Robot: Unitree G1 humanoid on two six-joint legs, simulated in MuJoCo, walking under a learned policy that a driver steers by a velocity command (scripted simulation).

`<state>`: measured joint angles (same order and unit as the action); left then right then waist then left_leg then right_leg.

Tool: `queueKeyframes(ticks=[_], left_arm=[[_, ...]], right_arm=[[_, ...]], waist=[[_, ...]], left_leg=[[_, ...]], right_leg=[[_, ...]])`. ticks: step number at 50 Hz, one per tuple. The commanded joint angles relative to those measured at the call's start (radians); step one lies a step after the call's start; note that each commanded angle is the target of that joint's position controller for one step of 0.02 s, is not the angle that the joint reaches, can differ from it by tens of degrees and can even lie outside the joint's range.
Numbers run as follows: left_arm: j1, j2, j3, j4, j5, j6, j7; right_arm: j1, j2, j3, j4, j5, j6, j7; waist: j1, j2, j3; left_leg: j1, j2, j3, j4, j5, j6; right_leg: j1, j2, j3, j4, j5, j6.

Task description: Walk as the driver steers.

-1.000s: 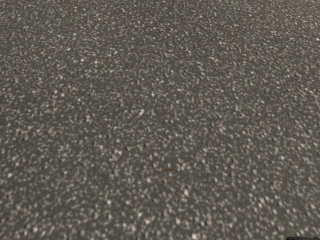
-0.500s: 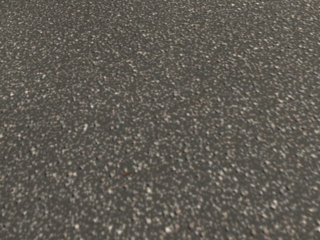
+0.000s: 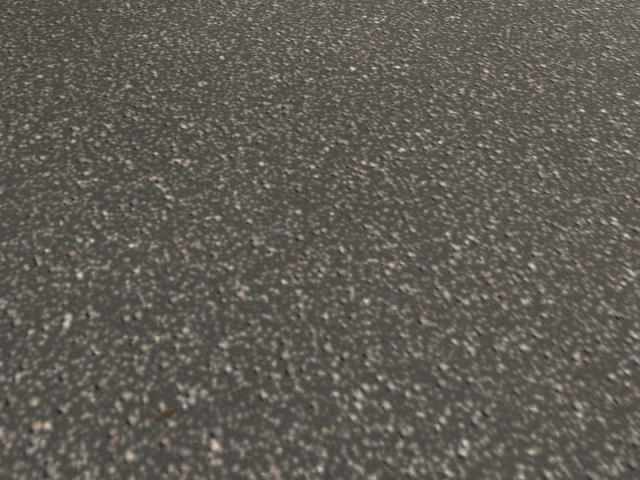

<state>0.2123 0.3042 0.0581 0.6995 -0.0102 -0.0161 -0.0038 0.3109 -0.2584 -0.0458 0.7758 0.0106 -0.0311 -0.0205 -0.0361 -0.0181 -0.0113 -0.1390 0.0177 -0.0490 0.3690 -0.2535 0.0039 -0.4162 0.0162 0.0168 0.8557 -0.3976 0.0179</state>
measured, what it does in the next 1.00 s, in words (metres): walks ahead: right foot, then left foot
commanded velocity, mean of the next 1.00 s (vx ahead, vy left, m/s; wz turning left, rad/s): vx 0.42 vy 0.00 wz -0.01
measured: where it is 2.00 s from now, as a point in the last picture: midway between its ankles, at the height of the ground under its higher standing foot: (319, 456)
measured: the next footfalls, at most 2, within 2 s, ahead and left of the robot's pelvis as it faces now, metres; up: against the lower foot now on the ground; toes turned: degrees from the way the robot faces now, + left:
right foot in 0.14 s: +0.11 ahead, -0.14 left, +0.00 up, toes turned +0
left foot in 0.64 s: +0.47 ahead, +0.09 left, +0.00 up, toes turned +1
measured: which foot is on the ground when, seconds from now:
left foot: down 0.00-0.14, up 0.16-0.62, down 0.64-1.00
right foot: up 0.00-0.12, down 0.14-0.66, up 0.68-1.00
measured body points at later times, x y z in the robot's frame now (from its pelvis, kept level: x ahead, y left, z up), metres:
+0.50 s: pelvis +0.19 -0.04 +0.00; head +0.22 -0.06 +0.44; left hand +0.17 +0.23 -0.12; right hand +0.41 -0.27 -0.09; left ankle +0.38 +0.11 -0.70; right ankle +0.07 -0.14 -0.75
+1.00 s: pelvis +0.46 +0.00 +0.00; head +0.49 +0.00 +0.45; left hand +0.65 +0.25 -0.10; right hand +0.51 -0.28 -0.13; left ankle +0.43 +0.08 -0.75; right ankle +0.63 -0.16 -0.70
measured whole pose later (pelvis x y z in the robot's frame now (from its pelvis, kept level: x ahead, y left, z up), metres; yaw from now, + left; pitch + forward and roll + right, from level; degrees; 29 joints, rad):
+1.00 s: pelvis +0.46 +0.00 +0.00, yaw +1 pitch +1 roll +2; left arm 0.11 0.28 0.04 0.73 0.01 -0.06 0.00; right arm 0.31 -0.27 -0.04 0.84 0.00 -0.07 0.01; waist -0.07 -0.05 0.05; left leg -0.09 -0.08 0.03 0.27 -0.19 0.06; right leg -0.61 -0.09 0.06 0.65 0.02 0.04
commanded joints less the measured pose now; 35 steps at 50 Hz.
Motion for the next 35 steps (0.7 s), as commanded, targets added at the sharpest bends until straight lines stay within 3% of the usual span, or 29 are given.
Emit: queueKeyframes(ticks=[1,3,5,6,7,8,9,10,11,12,14,17,21,24,26,28,29,30,31,32,33,34,35], left_arm=[[-0.136,0.016,0.000,-0.097,-0.002,-0.050,-0.019],[-0.120,0.038,0.006,-0.092,-0.009,-0.054,-0.026],[-0.034,0.059,0.016,-0.059,-0.013,-0.053,-0.027],[0.037,0.076,0.025,-0.034,-0.017,-0.050,-0.021],[0.129,0.100,0.036,-0.015,-0.022,-0.049,-0.010],[0.243,0.189,0.055,-0.007,-0.005,-0.050,0.004],[0.303,0.269,0.074,0.007,0.007,-0.057,-0.010],[0.236,0.189,0.048,-0.001,0.006,-0.070,-0.017],[0.191,0.138,0.032,-0.009,0.009,-0.078,-0.018],[0.154,0.118,0.024,-0.015,0.013,-0.080,-0.019],[0.123,0.096,0.014,-0.015,0.015,-0.077,-0.016],[0.144,0.098,0.015,0.000,0.008,-0.078,-0.009],[0.183,0.114,0.016,0.035,0.004,-0.068,0.004],[0.236,0.131,0.020,0.069,-0.004,-0.064,0.009],[0.249,0.137,0.023,0.089,-0.010,-0.058,0.010],[0.248,0.147,0.029,0.101,-0.012,-0.049,0.013],[0.241,0.159,0.033,0.102,-0.009,-0.045,0.016],[0.234,0.173,0.037,0.103,-0.006,-0.039,0.018],[0.219,0.168,0.033,0.101,-0.001,-0.030,0.021],[0.222,0.145,0.021,0.084,0.013,-0.029,0.025],[0.369,-0.005,-0.022,0.063,0.016,-0.045,0.013],[0.336,0.063,-0.012,0.088,-0.004,-0.069,0.006],[0.213,0.136,0.012,0.049,-0.036,-0.082,0.000]], right_arm=[[-0.029,-0.188,-0.049,-0.062,0.008,-0.013,-0.004],[-0.010,-0.209,-0.054,-0.059,0.016,-0.010,0.007],[-0.017,-0.205,-0.050,-0.060,0.023,-0.007,0.015],[-0.014,-0.182,-0.041,-0.057,0.018,-0.008,0.018],[-0.022,-0.136,-0.024,-0.058,0.007,-0.014,0.023],[-0.048,-0.046,0.005,-0.095,-0.011,-0.026,0.028],[-0.071,-0.085,-0.006,-0.145,0.014,-0.046,0.016],[-0.064,-0.166,-0.030,-0.135,0.030,-0.056,0.014],[-0.071,-0.176,-0.034,-0.123,0.035,-0.061,0.021],[-0.074,-0.160,-0.032,-0.109,0.025,-0.064,0.024],[-0.087,-0.135,-0.031,-0.103,0.007,-0.063,0.035],[-0.122,-0.106,-0.024,-0.110,-0.001,-0.054,0.044],[-0.268,-0.060,-0.002,-0.157,0.000,-0.059,0.052],[-0.364,-0.059,0.004,-0.186,0.008,-0.066,0.069],[-0.395,-0.072,0.001,-0.203,0.012,-0.070,0.080],[-0.390,-0.091,-0.005,-0.207,0.009,-0.073,0.087],[-0.359,-0.109,-0.012,-0.202,0.007,-0.073,0.085],[-0.294,-0.134,-0.024,-0.187,0.004,-0.070,0.079],[-0.148,-0.171,-0.045,-0.148,0.004,-0.066,0.068],[0.031,-0.216,-0.060,-0.110,-0.002,-0.060,0.054],[0.116,-0.315,-0.080,-0.091,-0.021,-0.059,0.052],[0.131,-0.218,-0.058,-0.080,-0.005,-0.055,0.053],[0.045,-0.185,-0.044,-0.083,0.001,-0.052,0.047]], waist=[[-0.025,0.191,0.053],[-0.017,0.195,0.046],[0.035,0.164,0.036],[0.068,0.143,0.019],[0.116,0.111,-0.014],[0.157,-0.119,-0.075],[0.163,-0.277,-0.086],[0.131,-0.177,0.001],[0.107,-0.153,0.060],[0.091,-0.106,0.071],[0.068,-0.084,0.086],[0.067,-0.064,0.077],[0.103,-0.057,0.099],[0.128,-0.048,0.126],[0.119,-0.048,0.135],[0.095,-0.053,0.116],[0.071,-0.068,0.082],[0.033,-0.090,0.024],[-0.048,-0.085,-0.074],[-0.120,-0.052,-0.210],[-0.048,0.227,-0.384],[-0.085,0.237,-0.452],[-0.076,0.180,-0.236]], left_leg=[[0.010,0.171,-0.178,-0.202,-0.099,0.172],[-0.048,0.184,-0.169,-0.186,-0.092,0.186],[-0.137,0.189,-0.162,-0.136,-0.110,0.171],[-0.190,0.175,-0.149,-0.085,-0.113,0.150],[-0.266,0.137,-0.102,0.034,-0.104,0.108],[-0.443,0.028,0.024,0.394,-0.160,0.028],[-0.618,-0.038,0.010,0.646,-0.312,0.010],[-0.690,0.028,-0.046,0.770,-0.265,0.027],[-0.709,0.060,-0.044,0.787,-0.166,0.047],[-0.698,0.082,-0.032,0.774,-0.089,0.052],[-0.653,0.112,-0.023,0.715,0.017,0.040],[-0.647,0.104,0.014,0.620,0.128,0.000],[-0.567,0.069,0.050,0.346,0.295,-0.026],[-0.508,0.039,0.064,0.224,0.365,-0.014],[-0.512,0.032,0.051,0.175,0.344,0.011],[-0.486,0.018,0.054,0.143,0.284,0.043],[-0.427,-0.005,0.070,0.142,0.242,0.060],[-0.326,-0.037,0.096,0.148,0.203,0.081],[-0.127,-0.064,0.123,0.128,0.218,0.113],[0.201,0.052,0.005,0.185,0.243,0.164],[0.602,0.336,-0.501,0.138,0.057,0.341],[0.607,0.375,-0.745,-0.038,-0.092,0.360],[0.452,0.338,-0.581,-0.069,-0.125,0.302]], right_leg=[[-0.060,-0.017,-0.039,-0.159,0.060,0.000],[0.054,-0.002,-0.061,-0.254,0.094,-0.008],[0.224,0.012,-0.075,-0.368,0.203,-0.027],[0.331,0.016,-0.071,-0.387,0.204,-0.037],[0.463,-0.032,-0.007,-0.406,0.180,-0.059],[0.620,-0.256,0.317,-0.516,0.017,-0.143],[0.610,-0.404,0.692,-0.652,-0.214,-0.283],[0.549,-0.402,0.673,-0.672,-0.299,-0.294],[0.501,-0.353,0.564,-0.673,-0.247,-0.266],[0.468,-0.309,0.475,-0.682,-0.139,-0.245],[0.410,-0.252,0.339,-0.703,0.087,-0.221],[0.398,-0.221,0.216,-0.725,0.333,-0.229],[0.351,-0.185,0.101,-0.738,0.440,-0.210],[0.356,-0.209,0.089,-0.744,0.415,-0.210],[0.420,-0.241,0.091,-0.719,0.459,-0.202],[0.492,-0.263,0.086,-0.662,0.584,-0.183],[0.519,-0.263,0.080,-0.608,0.738,-0.171],[0.536,-0.254,0.070,-0.516,0.930,-0.160],[0.503,-0.214,0.035,-0.338,1.055,-0.135],[0.303,-0.181,0.027,-0.082,0.870,-0.107],[-0.114,0.012,0.013,0.347,0.166,-0.030],[-0.229,0.043,0.146,0.489,-0.156,-0.029],[-0.323,-0.020,0.128,0.521,-0.109,-0.036]])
